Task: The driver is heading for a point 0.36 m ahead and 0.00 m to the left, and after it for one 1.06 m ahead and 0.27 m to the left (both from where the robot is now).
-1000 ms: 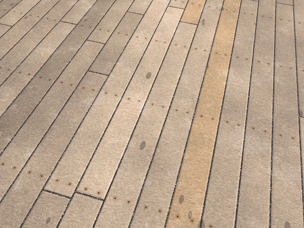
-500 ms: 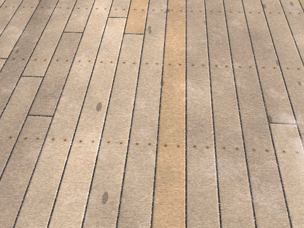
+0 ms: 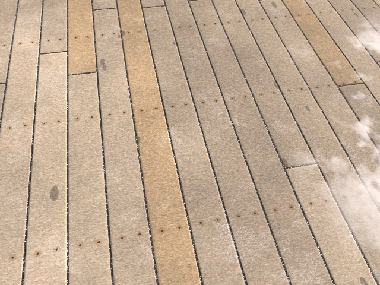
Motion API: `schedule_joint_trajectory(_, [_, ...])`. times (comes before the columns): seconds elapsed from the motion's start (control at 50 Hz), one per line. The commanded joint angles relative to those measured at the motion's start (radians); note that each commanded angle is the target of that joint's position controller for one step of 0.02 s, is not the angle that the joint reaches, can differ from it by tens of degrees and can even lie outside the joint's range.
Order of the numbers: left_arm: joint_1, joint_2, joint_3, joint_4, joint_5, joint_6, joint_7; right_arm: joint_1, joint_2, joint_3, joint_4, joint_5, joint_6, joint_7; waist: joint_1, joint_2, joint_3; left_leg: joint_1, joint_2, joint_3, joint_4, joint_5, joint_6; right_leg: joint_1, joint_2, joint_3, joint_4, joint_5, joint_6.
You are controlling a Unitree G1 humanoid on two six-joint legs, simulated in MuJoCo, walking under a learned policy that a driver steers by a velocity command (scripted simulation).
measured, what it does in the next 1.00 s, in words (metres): walks ahead: right foot, then right foot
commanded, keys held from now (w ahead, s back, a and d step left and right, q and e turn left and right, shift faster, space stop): no key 0.38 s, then w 0.26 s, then no key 0.32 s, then q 0.04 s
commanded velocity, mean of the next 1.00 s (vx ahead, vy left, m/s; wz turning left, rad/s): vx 0.13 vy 0.00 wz -0.06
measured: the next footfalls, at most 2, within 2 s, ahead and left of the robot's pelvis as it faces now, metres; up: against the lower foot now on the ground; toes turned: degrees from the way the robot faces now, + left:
right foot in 0.16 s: +0.08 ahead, -0.14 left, +0.00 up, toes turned +1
right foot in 0.96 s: +0.34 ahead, -0.13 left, +0.00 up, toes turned -1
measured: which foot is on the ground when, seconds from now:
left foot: down 0.00-1.00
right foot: up 0.00-0.14, down 0.16-0.62, up 0.64-0.94, down 0.96-1.00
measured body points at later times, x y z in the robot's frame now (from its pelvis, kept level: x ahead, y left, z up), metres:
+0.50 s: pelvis +0.07 -0.02 +0.00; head +0.06 -0.03 +0.45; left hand +0.19 +0.23 -0.12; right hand +0.15 -0.29 -0.13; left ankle +0.08 +0.10 -0.73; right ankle +0.04 -0.14 -0.73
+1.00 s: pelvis +0.21 -0.02 +0.00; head +0.24 -0.03 +0.45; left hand +0.41 +0.22 -0.10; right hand +0.22 -0.30 -0.15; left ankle +0.11 +0.10 -0.73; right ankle +0.30 -0.13 -0.74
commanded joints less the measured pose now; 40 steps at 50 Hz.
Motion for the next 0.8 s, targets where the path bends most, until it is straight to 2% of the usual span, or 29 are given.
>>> schedule_joint_trajectory(0.02, [0.095, 0.027, 0.001, -0.035, 0.011, -0.009, -0.002, -0.044, -0.151, -0.039, -0.046, 0.012, -0.005, -0.002, 0.020, 0.168, -0.201, 0.124, 0.233, -0.181, -0.137, 0.329, 0.215, 0.130, -0.034, -0.026, -0.193, 0.084, -0.002])
schedule_joint_trajectory(0.06, [0.068, 0.042, 0.003, -0.037, 0.010, -0.006, -0.010, -0.027, -0.171, -0.043, -0.031, 0.021, 0.004, -0.002, 0.006, 0.164, -0.213, 0.134, 0.248, -0.195, -0.142, 0.226, 0.217, 0.180, -0.035, -0.036, -0.287, 0.144, -0.013])
schedule_joint_trajectory(0.1, [0.063, 0.044, 0.004, -0.029, 0.011, -0.003, -0.018, -0.040, -0.172, -0.038, -0.022, 0.028, 0.014, 0.000, 0.020, 0.153, -0.184, 0.094, 0.233, -0.194, -0.142, 0.022, 0.195, 0.253, -0.024, -0.056, -0.425, 0.231, -0.039])
schedule_joint_trajectory(0.12, [0.065, 0.039, 0.003, -0.023, 0.016, -0.003, -0.021, -0.045, -0.161, -0.032, -0.015, 0.032, 0.016, 0.002, 0.032, 0.147, -0.163, 0.053, 0.215, -0.185, -0.136, -0.077, 0.168, 0.312, -0.015, -0.067, -0.517, 0.292, -0.058])
schedule_joint_trajectory(0.14, [0.046, 0.046, 0.003, -0.032, 0.026, -0.004, -0.022, -0.014, -0.133, -0.020, 0.002, 0.032, 0.014, 0.005, 0.032, 0.129, -0.143, 0.009, 0.190, -0.177, -0.131, -0.169, 0.117, 0.363, -0.032, -0.040, -0.593, 0.333, -0.084])
schedule_joint_trajectory(0.16, [0.039, 0.085, 0.006, -0.050, 0.039, -0.006, -0.016, 0.013, -0.103, -0.007, 0.011, 0.018, 0.008, 0.011, 0.018, 0.056, -0.147, -0.039, 0.150, -0.141, -0.078, -0.246, 0.051, 0.417, -0.131, 0.074, -0.636, 0.397, -0.124])
schedule_joint_trajectory(0.18, [-0.016, 0.143, 0.015, -0.052, 0.035, -0.004, -0.012, 0.072, -0.082, -0.005, 0.014, 0.005, 0.002, 0.016, -0.060, -0.107, -0.126, -0.009, 0.050, -0.030, -0.034, -0.276, -0.010, 0.312, -0.192, 0.140, -0.645, 0.297, -0.180])
schedule_joint_trajectory(0.2, [-0.035, 0.069, -0.001, -0.047, 0.035, -0.013, -0.021, 0.036, -0.086, -0.002, 0.022, -0.005, 0.003, 0.012, -0.034, -0.129, -0.123, 0.125, 0.042, -0.010, -0.007, -0.187, -0.043, 0.182, -0.173, 0.138, -0.689, 0.105, -0.186])
schedule_joint_trajectory(0.22, [-0.052, 0.031, -0.013, -0.047, 0.044, -0.022, -0.025, 0.011, -0.106, -0.008, 0.027, -0.002, 0.006, 0.009, -0.028, -0.105, -0.085, 0.148, 0.043, -0.017, -0.009, -0.143, -0.048, 0.136, -0.136, 0.110, -0.702, 0.025, -0.154])
schedule_joint_trajectory(0.24, [-0.059, 0.037, -0.013, -0.042, 0.046, -0.029, -0.027, 0.014, -0.110, -0.010, 0.039, 0.001, 0.010, 0.005, -0.029, -0.100, -0.059, 0.151, 0.048, -0.020, -0.011, -0.130, -0.042, 0.122, -0.112, 0.088, -0.695, 0.031, -0.127])
schedule_joint_trajectory(0.28, [-0.042, 0.045, -0.013, -0.035, 0.037, -0.043, -0.027, 0.034, -0.126, -0.013, 0.059, 0.003, 0.013, 0.000, -0.026, -0.071, -0.037, 0.132, 0.058, -0.035, -0.022, -0.112, -0.028, 0.142, -0.098, 0.070, -0.666, 0.130, -0.107])
schedule_joint_trajectory(0.38, [-0.010, 0.040, -0.015, -0.016, 0.026, -0.051, -0.019, 0.043, -0.116, -0.012, 0.106, 0.012, 0.006, -0.004, -0.014, -0.007, -0.074, 0.144, 0.064, -0.037, -0.017, -0.037, -0.029, 0.216, -0.085, 0.047, -0.611, 0.319, -0.112])
schedule_joint_trajectory(0.4, [0.009, 0.038, -0.014, -0.006, 0.024, -0.049, -0.017, 0.053, -0.111, -0.010, 0.120, 0.013, 0.008, -0.006, -0.009, -0.006, -0.098, 0.152, 0.050, -0.019, -0.004, -0.095, -0.030, 0.230, -0.077, 0.041, -0.619, 0.246, -0.118])
schedule_joint_trajectory(0.42, [0.021, 0.049, -0.009, 0.001, 0.019, -0.045, -0.016, 0.053, -0.110, -0.011, 0.129, 0.018, 0.010, -0.008, -0.004, -0.016, -0.087, 0.131, 0.027, 0.008, 0.026, -0.184, -0.029, 0.224, -0.075, 0.051, -0.636, 0.124, -0.132])
schedule_joint_trajectory(0.44, [0.034, 0.071, -0.001, 0.003, 0.014, -0.042, -0.016, 0.049, -0.112, -0.014, 0.133, 0.025, 0.010, -0.010, 0.006, -0.042, -0.061, 0.085, 0.001, 0.039, 0.077, -0.281, -0.026, 0.213, -0.091, 0.088, -0.667, -0.026, -0.159])
schedule_joint_trajectory(0.48, [0.078, 0.105, 0.010, 0.012, 0.005, -0.045, -0.017, 0.010, -0.107, -0.016, 0.116, 0.036, -0.004, -0.008, 0.031, -0.115, 0.011, -0.048, -0.018, 0.058, 0.199, -0.333, -0.010, 0.220, -0.197, 0.260, -0.778, -0.240, -0.234])
schedule_joint_trajectory(0.5, [0.084, 0.116, 0.014, 0.019, -0.001, -0.053, -0.016, 0.003, -0.110, -0.019, 0.109, 0.044, -0.016, -0.003, 0.030, -0.139, 0.042, -0.108, 0.000, 0.040, 0.236, -0.328, 0.011, 0.240, -0.250, 0.333, -0.809, -0.256, -0.266])
schedule_joint_trajectory(0.54, [0.075, 0.102, 0.013, 0.026, -0.007, -0.071, -0.015, 0.021, -0.111, -0.022, 0.115, 0.054, -0.046, 0.011, 0.010, -0.144, 0.054, -0.113, 0.037, 0.003, 0.227, -0.326, 0.056, 0.257, -0.280, 0.357, -0.801, -0.154, -0.278])
schedule_joint_trajectory(0.56, [0.046, 0.096, 0.012, 0.022, -0.011, -0.076, -0.018, 0.049, -0.107, -0.022, 0.128, 0.056, -0.057, 0.018, -0.016, -0.134, 0.045, -0.049, 0.039, 0.007, 0.148, -0.300, 0.074, 0.245, -0.266, 0.318, -0.781, -0.081, -0.265])
schedule_joint_trajectory(0.58, [-0.001, 0.088, 0.009, 0.012, -0.014, -0.077, -0.021, 0.121, -0.113, -0.028, 0.164, 0.057, -0.063, 0.023, -0.058, -0.113, 0.013, 0.104, 0.028, 0.014, 0.057, -0.221, 0.083, 0.185, -0.222, 0.247, -0.749, -0.015, -0.236])
schedule_joint_trajectory(0.6, [-0.037, 0.064, 0.004, 0.001, -0.009, -0.080, -0.023, 0.207, -0.137, -0.039, 0.205, 0.050, -0.064, 0.024, -0.092, -0.076, -0.016, 0.250, 0.039, -0.024, 0.027, -0.163, 0.084, 0.107, -0.163, 0.164, -0.662, 0.073, -0.197])
schedule_joint_trajectory(0.62, [-0.076, 0.004, -0.011, -0.034, -0.007, -0.089, -0.024, 0.291, -0.213, -0.060, 0.232, 0.048, -0.064, 0.020, -0.109, 0.106, -0.026, 0.357, 0.165, -0.243, -0.087, -0.308, 0.140, -0.027, -0.039, -0.005, -0.434, 0.119, -0.122])
schedule_joint_trajectory(0.64, [-0.077, 0.004, -0.010, -0.060, -0.010, -0.108, -0.018, 0.366, -0.291, -0.080, 0.240, 0.045, -0.063, 0.024, -0.133, 0.307, -0.050, 0.500, 0.337, -0.583, -0.219, -0.336, 0.255, -0.202, 0.042, -0.084, -0.171, 0.055, -0.073])
schedule_joint_trajectory(0.66, [-0.079, 0.059, 0.005, -0.056, -0.022, -0.122, -0.014, 0.345, -0.238, -0.063, 0.226, 0.029, -0.066, 0.018, -0.126, 0.244, -0.028, 0.532, 0.400, -0.657, -0.230, -0.181, 0.294, -0.326, 0.022, -0.010, 0.026, -0.094, -0.069])
schedule_joint_trajectory(0.68, [-0.038, 0.062, 0.008, -0.034, -0.018, -0.133, -0.019, 0.302, -0.195, -0.048, 0.207, 0.021, -0.070, 0.014, -0.089, 0.158, -0.024, 0.526, 0.372, -0.535, -0.173, 0.118, 0.257, -0.321, -0.008, 0.029, 0.104, -0.055, -0.080])
schedule_joint_trajectory(0.7, [-0.007, 0.050, 0.008, -0.018, -0.016, -0.132, -0.021, 0.265, -0.201, -0.050, 0.195, 0.022, -0.068, 0.010, -0.057, 0.142, -0.061, 0.538, 0.355, -0.445, -0.147, 0.257, 0.244, -0.329, -0.034, 0.007, 0.121, 0.001, -0.080])
schedule_joint_trajectory(0.72, [-0.025, 0.046, 0.010, -0.014, -0.004, -0.126, -0.023, 0.235, -0.171, -0.039, 0.186, 0.028, -0.063, 0.008, -0.052, 0.095, -0.060, 0.506, 0.327, -0.360, -0.153, 0.381, 0.215, -0.313, -0.066, -0.005, 0.093, 0.057, -0.083])
schedule_joint_trajectory(0.76, [-0.038, 0.005, 0.002, -0.009, -0.007, -0.111, -0.033, 0.211, -0.132, -0.023, 0.190, 0.034, -0.041, -0.004, -0.039, 0.128, -0.055, 0.430, 0.249, -0.202, -0.159, 0.530, 0.174, -0.210, -0.069, -0.054, -0.046, 0.126, -0.062])
schedule_joint_trajectory(0.8, [-0.076, -0.042, -0.013, -0.013, -0.008, -0.103, -0.039, 0.199, -0.149, -0.023, 0.196, 0.026, -0.017, -0.021, -0.036, 0.124, -0.059, 0.364, 0.196, -0.109, -0.161, 0.564, 0.149, -0.106, -0.049, -0.096, -0.220, 0.214, -0.042])
Velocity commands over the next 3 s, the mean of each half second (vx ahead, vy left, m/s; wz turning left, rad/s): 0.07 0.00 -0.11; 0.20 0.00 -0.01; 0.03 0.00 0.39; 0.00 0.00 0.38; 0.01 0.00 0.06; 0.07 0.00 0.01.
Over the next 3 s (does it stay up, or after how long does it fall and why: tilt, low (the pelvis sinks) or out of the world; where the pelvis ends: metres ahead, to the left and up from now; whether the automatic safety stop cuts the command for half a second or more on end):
stays up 0.30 0.02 -0.01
